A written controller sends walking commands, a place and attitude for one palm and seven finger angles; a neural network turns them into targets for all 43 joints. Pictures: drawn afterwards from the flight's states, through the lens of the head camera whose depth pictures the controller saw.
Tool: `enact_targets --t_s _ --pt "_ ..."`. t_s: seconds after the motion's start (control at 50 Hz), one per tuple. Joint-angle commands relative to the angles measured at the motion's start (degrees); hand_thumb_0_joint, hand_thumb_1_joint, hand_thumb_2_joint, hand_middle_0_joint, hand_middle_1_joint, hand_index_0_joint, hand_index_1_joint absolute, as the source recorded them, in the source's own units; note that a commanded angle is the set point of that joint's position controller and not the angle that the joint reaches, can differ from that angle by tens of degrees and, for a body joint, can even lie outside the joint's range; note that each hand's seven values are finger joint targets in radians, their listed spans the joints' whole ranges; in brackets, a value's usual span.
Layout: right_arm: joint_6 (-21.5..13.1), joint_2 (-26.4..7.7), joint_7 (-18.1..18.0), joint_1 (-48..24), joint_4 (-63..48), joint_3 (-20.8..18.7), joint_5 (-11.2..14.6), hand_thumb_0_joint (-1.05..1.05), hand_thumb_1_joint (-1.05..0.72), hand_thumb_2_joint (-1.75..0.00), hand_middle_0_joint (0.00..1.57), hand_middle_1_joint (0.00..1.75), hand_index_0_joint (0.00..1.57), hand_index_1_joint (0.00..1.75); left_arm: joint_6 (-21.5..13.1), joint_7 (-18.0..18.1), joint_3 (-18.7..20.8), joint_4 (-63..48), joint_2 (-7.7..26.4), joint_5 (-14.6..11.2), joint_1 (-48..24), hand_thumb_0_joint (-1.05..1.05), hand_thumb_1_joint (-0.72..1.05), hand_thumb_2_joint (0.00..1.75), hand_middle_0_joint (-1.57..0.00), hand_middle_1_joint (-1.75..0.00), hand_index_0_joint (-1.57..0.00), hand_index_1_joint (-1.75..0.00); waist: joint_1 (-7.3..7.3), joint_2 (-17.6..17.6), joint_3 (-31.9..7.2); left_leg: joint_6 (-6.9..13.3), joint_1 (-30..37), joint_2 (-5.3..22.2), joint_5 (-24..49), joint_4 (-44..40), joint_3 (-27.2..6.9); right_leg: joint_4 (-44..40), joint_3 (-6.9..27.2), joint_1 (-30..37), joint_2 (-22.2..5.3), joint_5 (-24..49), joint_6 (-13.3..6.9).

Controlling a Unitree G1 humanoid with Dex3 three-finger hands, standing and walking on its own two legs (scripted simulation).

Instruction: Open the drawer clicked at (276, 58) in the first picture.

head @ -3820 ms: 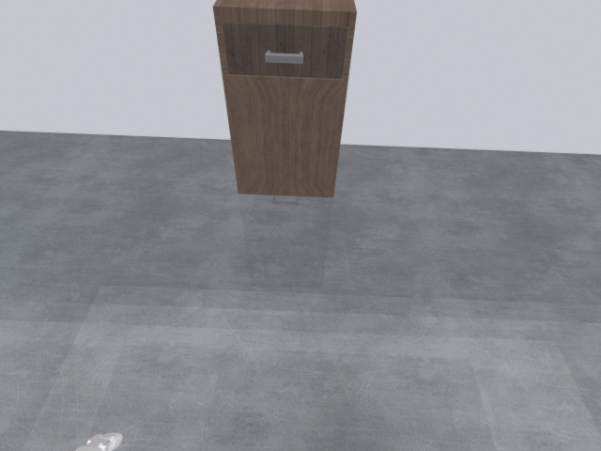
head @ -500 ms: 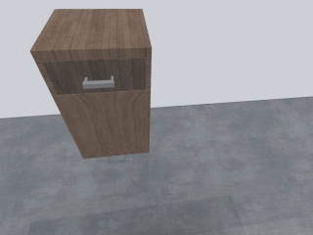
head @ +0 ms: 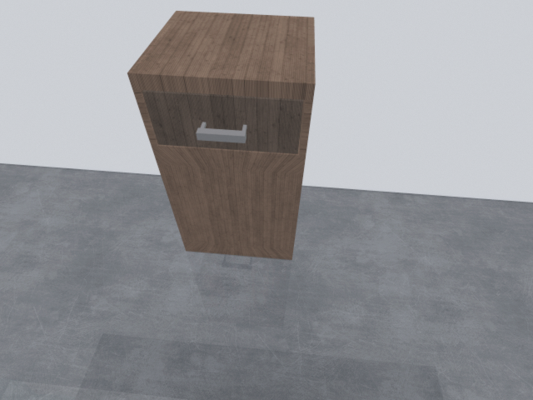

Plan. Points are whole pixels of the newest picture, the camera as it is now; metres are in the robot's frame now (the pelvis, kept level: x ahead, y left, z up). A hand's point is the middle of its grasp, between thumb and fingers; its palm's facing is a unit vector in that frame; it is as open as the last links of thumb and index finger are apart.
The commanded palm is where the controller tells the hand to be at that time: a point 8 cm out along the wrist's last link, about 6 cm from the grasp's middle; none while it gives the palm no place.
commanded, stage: take the last steps up to it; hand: left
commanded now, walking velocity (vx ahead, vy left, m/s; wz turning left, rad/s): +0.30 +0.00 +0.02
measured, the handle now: (222, 131) +0.78 +0.20 -0.07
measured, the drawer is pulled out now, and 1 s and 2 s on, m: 0.00 0.00 0.00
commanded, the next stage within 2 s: come to a stop and stand still in 0.72 s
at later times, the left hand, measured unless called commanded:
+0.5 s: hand (186, 374) +0.19 +0.17 -0.19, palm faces +0.02 -0.98 -0.22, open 7.4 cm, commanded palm none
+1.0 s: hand (195, 355) +0.23 +0.17 -0.20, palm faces +0.08 -0.99 -0.12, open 7.4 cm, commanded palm none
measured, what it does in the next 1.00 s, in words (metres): walks ahead: left foot, then right foot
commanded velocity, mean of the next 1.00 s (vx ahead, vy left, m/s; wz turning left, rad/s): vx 0.13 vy -0.03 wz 0.00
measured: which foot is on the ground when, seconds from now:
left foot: up 0.00-0.06, down 0.08-0.48, up 0.50-0.86, down 0.88-1.00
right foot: down 0.00-0.08, up 0.10-0.44, down 0.46-0.90, up 0.92-1.00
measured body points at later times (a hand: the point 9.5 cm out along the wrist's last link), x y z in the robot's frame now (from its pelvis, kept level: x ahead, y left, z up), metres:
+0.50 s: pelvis +0.12 -0.02 -0.03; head +0.15 -0.03 +0.42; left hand +0.19 +0.22 -0.17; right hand +0.04 -0.23 -0.19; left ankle -0.02 +0.13 -0.72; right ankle +0.21 -0.11 -0.75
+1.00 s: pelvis +0.26 +0.01 -0.01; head +0.27 +0.04 +0.44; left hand +0.23 +0.22 -0.19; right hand +0.33 -0.22 -0.15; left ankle +0.30 +0.10 -0.74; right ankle +0.21 -0.11 -0.73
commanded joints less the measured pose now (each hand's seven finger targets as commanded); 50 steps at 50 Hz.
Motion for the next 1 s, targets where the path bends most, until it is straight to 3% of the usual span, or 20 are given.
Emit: enact_targets --t_s 0.0,0.02,0.06,0.08,0.18,0.36,0.4,0.42,0.44,0.46,0.5,0.54,0.6,0.76,0.82,0.84,0.88,0.9,0.94,0.98 --pt "-3.3 -0.8 -0.4 3.8 -2.2 1.0 0.4 0.0 -0.9 -0.9 0.2 0.3 0.2 0.3 -0.6 0.0 2.2 0.3 9.5 -0.3 2.5 0.0 0.9 0.9 -0.2 -0.3 -0.2 -0.3 -2.09 -6.7 -0.9 1.2 6.2 -1.9 4.8 -16.3 3.6 -10.7 14.0 -0.1 -11.6 -15.5 -4.7" --pt "-3.8 -1.5 -0.8 6.6 -0.7 1.0 0.5 0.0 -0.9 -0.9 0.2 0.3 0.2 0.3 -0.5 -0.3 1.9 0.6 8.4 -0.8 2.0 0.0 0.9 0.9 -0.2 -0.3 -0.2 -0.3 -3.31 -3.2 -1.3 1.4 13.5 -1.7 7.6 -21.8 3.2 -7.2 11.2 -4.8 -9.1 -16.0 -2.6" --pt "-4.2 -9.3 -1.9 13.0 1.0 -0.7 0.2 0.0 -0.9 -0.9 0.2 0.3 0.2 0.3 -0.3 -1.1 0.6 -1.4 2.8 -1.1 -0.6 0.0 0.9 0.9 -0.2 -0.3 -0.2 -0.3 -6.66 18.4 0.5 7.5 22.9 15.4 -5.2 -31.9 -20.0 14.2 1.4 -22.6 -0.3 -15.7 2.6" --pt "-3.9 -10.4 -2.1 15.0 1.0 -0.7 0.0 0.0 -0.9 -0.9 0.2 0.3 0.2 0.3 -0.4 -1.1 0.5 -3.4 3.2 -0.3 -4.8 0.0 0.9 0.9 -0.2 -0.3 -0.2 -0.3 -8.16 15.6 5.6 11.5 19.8 20.0 -6.2 -35.7 -25.1 23.4 3.7 -28.5 0.2 -17.9 2.3" --pt "-5.5 -4.9 -2.7 7.6 0.1 1.0 0.4 0.0 -0.9 -0.9 0.2 0.3 0.2 0.3 0.0 -2.4 1.2 -0.6 3.3 -0.1 -2.6 0.0 0.9 0.9 -0.2 -0.3 -0.2 -0.3 -3.41 9.1 10.0 9.8 10.9 12.8 8.8 -35.5 -10.7 33.7 8.5 -26.0 -3.3 -4.6 2.8" --pt "-6.0 -6.5 -2.5 10.0 2.7 0.0 -0.1 0.0 -0.9 -0.9 0.2 0.3 0.2 0.3 -0.2 -2.5 1.4 -2.7 2.5 -0.7 -7.0 0.0 0.9 0.9 -0.2 -0.3 -0.2 -0.3 -3.2 8.3 8.4 9.5 9.0 12.2 19.9 -29.4 -4.5 14.0 4.1 -12.8 -0.7 -1.4 2.4" --pt "-5.8 -6.5 -2.5 8.6 2.7 0.0 0.0 0.0 -0.9 -0.9 0.2 0.3 0.2 0.3 -0.8 -2.4 2.1 -0.6 3.7 -0.5 0.3 0.0 0.9 0.9 -0.2 -0.3 -0.2 -0.3 0.62 4.7 5.0 7.6 6.5 10.0 23.9 -20.1 -1.8 8.4 2.6 -1.2 1.8 1.2 1.3" --pt "-6.0 -5.7 -2.2 8.9 2.8 0.2 0.4 0.0 -0.9 -0.9 0.2 0.3 0.2 0.3 -1.6 -2.1 2.7 1.9 6.0 -0.1 8.0 0.0 0.9 0.9 -0.2 -0.3 -0.2 -0.3 3.91 0.1 0.5 5.7 3.6 6.3 25.3 -8.3 1.3 5.1 5.1 8.9 0.9 1.5 0.2" --pt "-6.4 -2.0 -1.6 11.3 2.0 0.7 1.1 0.0 -0.9 -0.9 0.2 0.3 0.2 0.3 -2.5 -1.3 4.0 3.7 11.6 0.4 14.7 0.0 0.9 0.9 -0.2 -0.3 -0.2 -0.3 5.63 -14.1 -6.1 3.3 -7.6 0.3 11.3 10.0 5.2 -0.7 23.8 20.6 -12.4 -0.8 -4.4" --pt "-6.0 -1.5 -1.5 10.8 0.0 1.0 1.4 0.0 -0.9 -0.9 0.2 0.3 0.2 0.3 -2.4 -0.7 4.4 4.0 15.1 -0.8 16.9 0.0 0.9 0.9 -0.2 -0.3 -0.2 -0.3 4.8 -18.0 -8.7 2.8 -13.8 -2.9 -7.5 24.8 1.6 -10.1 39.6 21.1 -22.1 -0.1 -8.7" --pt "-5.7 -1.6 -1.4 5.7 0.2 0.5 1.1 0.0 -0.9 -0.9 0.2 0.3 0.2 0.3 -2.0 -0.3 3.7 2.1 11.9 -1.1 7.8 0.0 0.9 0.9 -0.2 -0.3 -0.2 -0.3 2.97 -10.3 -2.0 3.4 -16.4 1.8 -0.8 31.9 -3.4 -12.9 35.2 10.1 -19.3 -10.1 -8.7" --pt "-5.1 -0.8 -1.2 5.5 0.6 0.5 0.4 0.0 -0.9 -0.9 0.2 0.3 0.2 0.3 -2.3 0.0 2.1 -0.1 7.5 -0.9 0.5 0.0 0.9 0.9 -0.2 -0.3 -0.2 -0.3 -0.74 -3.9 1.9 2.6 -13.5 4.4 6.0 29.0 -4.1 -13.4 24.4 -0.2 -16.2 -6.2 -6.6" --pt "-3.3 1.2 -0.9 9.5 2.2 0.8 0.1 0.0 -0.9 -0.9 0.2 0.3 0.2 0.3 -2.5 0.2 0.9 -0.5 4.7 -0.5 -2.2 0.0 0.9 0.9 -0.2 -0.3 -0.2 -0.3 -4.23 -5.3 3.7 1.2 -8.6 4.1 9.4 21.4 -1.7 -15.7 13.7 -8.0 -12.1 -1.8 -5.0" --pt "-4.5 1.0 -0.2 2.2 -1.6 1.3 0.5 0.0 -0.9 -0.9 0.2 0.3 0.2 0.3 -2.5 0.0 1.7 1.3 7.4 -0.1 1.4 0.0 0.9 0.9 -0.2 -0.3 -0.2 -0.3 -1.73 -4.4 1.8 0.7 -5.9 2.4 8.8 -3.2 1.3 -12.8 13.0 0.8 -12.8 2.6 -8.0" --pt "-5.2 0.7 -0.8 4.5 -0.1 1.8 0.3 0.0 -0.9 -0.9 0.2 0.3 0.2 0.3 -1.6 0.0 1.2 2.0 5.6 -0.7 0.4 0.0 0.9 0.9 -0.2 -0.3 -0.2 -0.3 -3.36 -3.6 2.4 0.3 4.9 0.4 16.4 -14.1 2.9 -7.0 9.7 -3.5 -8.7 2.4 -4.9" --pt "-5.7 -0.7 -1.3 7.2 1.2 1.9 0.5 0.0 -0.9 -0.9 0.2 0.3 0.2 0.3 -1.1 0.3 0.5 2.4 3.4 -0.9 0.9 0.0 0.9 0.9 -0.2 -0.3 -0.2 -0.3 -4.0 1.6 1.0 0.2 10.1 2.5 24.9 -18.2 -0.7 -0.6 7.7 -4.5 -5.4 4.7 -2.5" --pt "-5.4 -5.8 -2.5 7.7 0.9 1.8 0.5 0.0 -0.9 -0.9 0.2 0.3 0.2 0.3 -0.2 0.8 -0.7 2.8 -0.3 -1.6 4.9 0.0 0.9 0.9 -0.2 -0.3 -0.2 -0.3 -2.16 14.2 -2.2 7.0 11.0 16.3 47.5 -23.0 -13.3 7.4 4.7 -4.6 0.1 -10.4 2.5" --pt "-4.6 -5.8 -2.9 5.7 0.7 1.8 0.5 0.0 -0.9 -0.9 0.2 0.3 0.2 0.3 0.2 1.2 -0.9 3.5 -0.4 -1.3 5.3 0.0 0.9 0.9 -0.2 -0.3 -0.2 -0.3 -1.89 10.2 -0.2 8.7 7.1 16.5 45.7 -24.2 -11.4 9.8 6.4 -2.1 0.4 -15.1 2.2" --pt "-4.2 -5.3 -4.1 3.4 1.0 2.0 0.7 0.0 -0.9 -0.9 0.2 0.3 0.2 0.3 1.8 1.3 -0.7 4.0 1.5 -1.1 4.6 0.0 0.9 0.9 -0.2 -0.3 -0.2 -0.3 -2.17 14.3 0.6 9.1 8.8 16.3 53.8 -26.1 -12.0 16.0 7.8 -5.4 0.1 -16.8 3.1" --pt "-3.7 -6.1 -4.8 4.0 0.8 1.4 0.8 0.0 -0.9 -0.9 0.2 0.3 0.2 0.3 2.5 1.3 -0.1 3.2 3.1 -0.8 3.8 0.0 0.9 0.9 -0.2 -0.3 -0.2 -0.3 -2.84 11.4 -0.6 10.8 11.7 17.7 66.0 -23.5 -10.6 22.6 10.0 -8.5 -0.3 -17.8 3.1"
